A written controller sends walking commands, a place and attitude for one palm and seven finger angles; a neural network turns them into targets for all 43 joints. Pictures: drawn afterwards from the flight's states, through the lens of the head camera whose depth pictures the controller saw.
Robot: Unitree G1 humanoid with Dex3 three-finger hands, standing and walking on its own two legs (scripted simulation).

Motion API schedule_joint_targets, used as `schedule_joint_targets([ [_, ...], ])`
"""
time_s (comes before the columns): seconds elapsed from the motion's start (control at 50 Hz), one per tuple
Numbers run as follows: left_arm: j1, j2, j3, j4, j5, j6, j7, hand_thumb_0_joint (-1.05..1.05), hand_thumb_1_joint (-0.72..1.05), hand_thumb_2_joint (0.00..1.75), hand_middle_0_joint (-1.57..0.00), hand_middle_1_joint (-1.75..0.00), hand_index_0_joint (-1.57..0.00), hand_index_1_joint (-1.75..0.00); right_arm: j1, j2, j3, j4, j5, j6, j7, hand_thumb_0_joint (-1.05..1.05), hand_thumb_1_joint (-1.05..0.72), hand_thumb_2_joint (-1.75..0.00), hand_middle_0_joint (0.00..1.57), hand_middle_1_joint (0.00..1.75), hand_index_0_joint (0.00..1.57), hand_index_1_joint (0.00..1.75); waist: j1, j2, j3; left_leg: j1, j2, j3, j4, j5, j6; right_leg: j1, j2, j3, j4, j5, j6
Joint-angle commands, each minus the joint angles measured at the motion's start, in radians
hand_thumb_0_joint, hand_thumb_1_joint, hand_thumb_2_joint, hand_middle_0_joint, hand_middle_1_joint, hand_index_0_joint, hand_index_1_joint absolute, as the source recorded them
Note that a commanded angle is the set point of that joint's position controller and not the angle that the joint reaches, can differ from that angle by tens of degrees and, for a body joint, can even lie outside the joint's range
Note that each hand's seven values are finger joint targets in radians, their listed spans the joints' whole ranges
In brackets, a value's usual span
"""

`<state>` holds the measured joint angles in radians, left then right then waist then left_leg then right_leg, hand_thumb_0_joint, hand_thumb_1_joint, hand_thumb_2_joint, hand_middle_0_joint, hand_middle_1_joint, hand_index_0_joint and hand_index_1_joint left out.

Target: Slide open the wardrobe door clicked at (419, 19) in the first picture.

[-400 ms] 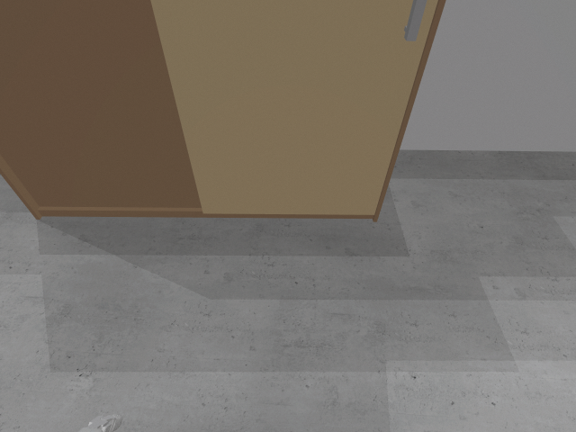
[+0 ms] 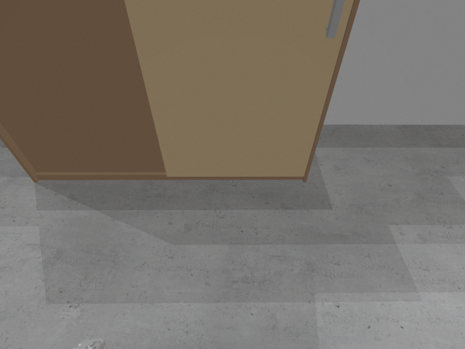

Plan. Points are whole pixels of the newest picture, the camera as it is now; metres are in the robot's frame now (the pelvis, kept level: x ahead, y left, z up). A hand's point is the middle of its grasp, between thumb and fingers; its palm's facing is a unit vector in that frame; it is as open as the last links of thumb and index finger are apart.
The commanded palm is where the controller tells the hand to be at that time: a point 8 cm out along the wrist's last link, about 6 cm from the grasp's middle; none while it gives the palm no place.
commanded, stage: stand and wait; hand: right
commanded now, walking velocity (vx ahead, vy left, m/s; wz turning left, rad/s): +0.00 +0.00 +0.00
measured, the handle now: out of the picture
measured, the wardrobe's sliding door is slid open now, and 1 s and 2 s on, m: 0.00 0.00 0.00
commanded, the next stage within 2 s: look at it before walking up in 0.42 s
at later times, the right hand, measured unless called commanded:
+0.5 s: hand out of the picture +0.07 -0.24 -0.15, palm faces -0.04 +0.94 -0.34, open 7.4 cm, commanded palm none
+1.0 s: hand out of the picture +0.07 -0.23 -0.15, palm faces -0.03 +0.94 -0.33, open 7.4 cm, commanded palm none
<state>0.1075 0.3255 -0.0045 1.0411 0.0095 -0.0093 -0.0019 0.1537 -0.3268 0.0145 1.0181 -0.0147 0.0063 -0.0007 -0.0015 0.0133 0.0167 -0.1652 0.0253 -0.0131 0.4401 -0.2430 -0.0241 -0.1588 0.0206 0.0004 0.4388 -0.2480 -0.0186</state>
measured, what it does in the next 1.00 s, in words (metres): stands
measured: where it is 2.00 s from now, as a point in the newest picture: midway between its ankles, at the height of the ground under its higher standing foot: outside the picture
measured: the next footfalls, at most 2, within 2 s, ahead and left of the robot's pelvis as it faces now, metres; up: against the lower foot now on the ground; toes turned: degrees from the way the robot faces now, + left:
none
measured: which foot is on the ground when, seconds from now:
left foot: down 0.00-1.00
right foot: down 0.00-1.00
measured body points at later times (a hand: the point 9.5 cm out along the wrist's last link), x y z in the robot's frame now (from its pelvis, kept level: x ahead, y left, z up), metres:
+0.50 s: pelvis -0.01 +0.01 +0.00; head -0.01 +0.01 +0.45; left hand +0.06 +0.30 -0.13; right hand +0.07 -0.29 -0.13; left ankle +0.00 +0.14 -0.74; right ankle -0.01 -0.11 -0.74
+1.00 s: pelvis +0.00 +0.01 +0.00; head +0.00 +0.01 +0.45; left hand +0.07 +0.31 -0.13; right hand +0.07 -0.28 -0.13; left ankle +0.00 +0.14 -0.74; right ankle -0.01 -0.11 -0.74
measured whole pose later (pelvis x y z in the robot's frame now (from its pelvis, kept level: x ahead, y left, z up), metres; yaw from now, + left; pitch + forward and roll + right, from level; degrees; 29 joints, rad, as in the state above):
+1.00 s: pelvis +0.00 +0.01 +0.00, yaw +0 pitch -2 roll +0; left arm 0.12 0.34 -0.01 1.11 0.00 -0.01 0.00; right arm 0.14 -0.34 0.01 1.07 -0.01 0.00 0.00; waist 0.00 0.01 0.03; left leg -0.14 0.01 -0.01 0.37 -0.20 -0.01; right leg -0.13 0.00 0.01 0.36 -0.20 0.00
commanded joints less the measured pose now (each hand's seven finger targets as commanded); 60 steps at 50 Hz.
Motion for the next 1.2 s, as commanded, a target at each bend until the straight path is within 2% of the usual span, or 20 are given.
schedule_joint_targets([
  [0.0, -0.055, 0.209, 0.050, -0.063, 0.001, -0.026, 0.015, 0.00, 0.90, 0.90, -0.20, -0.30, -0.20, -0.30, -0.052, -0.211, -0.053, -0.060, 0.001, -0.028, -0.014, 0.00, -0.90, -0.90, 0.20, 0.30, 0.20, 0.30, 0.000, -0.019, -0.042, 0.009, 0.089, -0.074, -0.073, 0.128, 0.052, -0.010, -0.126, 0.100, -0.096, 0.150, -0.022],
  [0.14, -0.039, 0.217, 0.047, -0.033, 0.000, -0.026, 0.014, 0.00, 0.90, 0.90, -0.20, -0.30, -0.20, -0.30, -0.049, -0.213, -0.049, -0.032, 0.003, -0.028, -0.012, 0.00, -0.90, -0.90, 0.20, 0.30, 0.20, 0.30, 0.000, -0.017, -0.037, 0.010, 0.089, -0.082, -0.092, 0.102, 0.052, -0.011, -0.128, 0.108, -0.116, 0.120, -0.019],
  [0.46, -0.032, 0.221, 0.044, 0.000, -0.002, -0.028, 0.014, 0.00, 0.90, 0.90, -0.20, -0.30, -0.20, -0.30, -0.052, -0.216, -0.049, -0.008, 0.004, -0.031, -0.013, 0.00, -0.90, -0.90, 0.20, 0.30, 0.20, 0.30, -0.002, -0.011, -0.036, 0.015, 0.092, -0.088, -0.108, 0.121, 0.052, 0.004, -0.135, 0.107, -0.132, 0.140, -0.015],
  [0.52, -0.030, 0.217, 0.044, 0.000, -0.001, -0.026, 0.013, 0.00, 0.90, 0.90, -0.20, -0.30, -0.20, -0.30, -0.062, -0.219, -0.050, -0.011, 0.003, -0.033, -0.014, 0.00, -0.90, -0.90, 0.20, 0.30, 0.20, 0.30, 0.001, 0.008, -0.028, 0.010, 0.092, -0.093, -0.113, 0.129, 0.053, 0.002, -0.133, 0.105, -0.128, 0.146, -0.012],
  [0.84, -0.035, 0.220, 0.041, -0.001, -0.002, -0.030, 0.016, 0.00, 0.90, 0.90, -0.20, -0.30, -0.20, -0.30, -0.057, -0.218, -0.051, -0.012, 0.003, -0.034, -0.012, 0.00, -0.90, -0.90, 0.20, 0.30, 0.20, 0.30, 0.000, -0.020, -0.054, 0.038, 0.093, -0.085, -0.117, 0.176, 0.052, 0.026, -0.138, 0.102, -0.132, 0.192, -0.009],
  [1.0, -0.032, 0.219, 0.041, 0.000, -0.003, -0.027, 0.016, 0.00, 0.90, 0.90, -0.20, -0.30, -0.20, -0.30, -0.053, -0.218, -0.050, -0.007, 0.003, -0.035, -0.012, 0.00, -0.90, -0.90, 0.20, 0.30, 0.20, 0.30, 0.001, -0.003, -0.048, 0.037, 0.095, -0.086, -0.129, 0.173, 0.052, 0.031, -0.138, 0.104, -0.134, 0.188, -0.008],
  [1.14, -0.035, 0.224, 0.041, 0.002, -0.003, -0.025, 0.015, 0.00, 0.90, 0.90, -0.20, -0.30, -0.20, -0.30, -0.051, -0.222, -0.050, -0.004, 0.004, -0.033, -0.012, 0.00, -0.90, -0.90, 0.20, 0.30, 0.20, 0.30, 0.000, -0.016, -0.037, 0.036, 0.097, -0.076, -0.128, 0.162, 0.049, 0.024, -0.136, 0.108, -0.135, 0.187, -0.007],
  [1.16, -0.034, 0.216, 0.041, -0.002, -0.003, -0.022, 0.013, 0.00, 0.90, 0.90, -0.20, -0.30, -0.20, -0.30, -0.049, -0.217, -0.052, -0.008, 0.004, -0.029, -0.013, 0.00, -0.90, -0.90, 0.20, 0.30, 0.20, 0.30, -0.002, -0.025, -0.031, 0.040, 0.099, -0.067, -0.114, 0.154, 0.045, 0.002, -0.134, 0.115, -0.127, 0.191, -0.009],
  [1.18, -0.024, 0.183, 0.037, -0.005, -0.002, -0.015, 0.011, 0.00, 0.90, 0.90, -0.20, -0.30, -0.20, -0.30, -0.029, -0.187, -0.051, -0.008, 0.004, -0.022, -0.017, 0.00, -0.90, -0.90, 0.20, 0.30, 0.20, 0.30, -0.005, -0.022, -0.035, 0.042, 0.104, -0.054, -0.093, 0.166, 0.039, -0.014, -0.132, 0.115, -0.103, 0.214, -0.007],
])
